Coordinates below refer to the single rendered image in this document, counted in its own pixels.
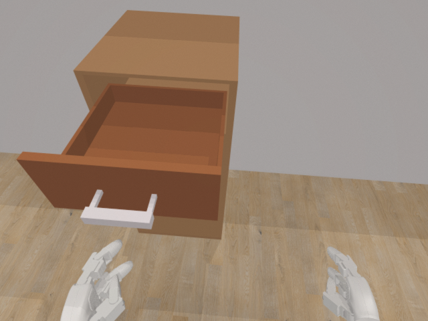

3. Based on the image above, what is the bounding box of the drawer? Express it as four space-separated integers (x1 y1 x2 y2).
16 83 227 221

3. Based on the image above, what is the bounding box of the left robot hand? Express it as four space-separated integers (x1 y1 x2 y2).
60 239 133 321

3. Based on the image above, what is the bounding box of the cabinet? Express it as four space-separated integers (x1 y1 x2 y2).
74 10 239 239

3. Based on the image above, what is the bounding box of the right robot hand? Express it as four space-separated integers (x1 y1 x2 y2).
323 246 380 321

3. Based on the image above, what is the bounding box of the handle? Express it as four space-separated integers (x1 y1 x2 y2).
80 189 157 229

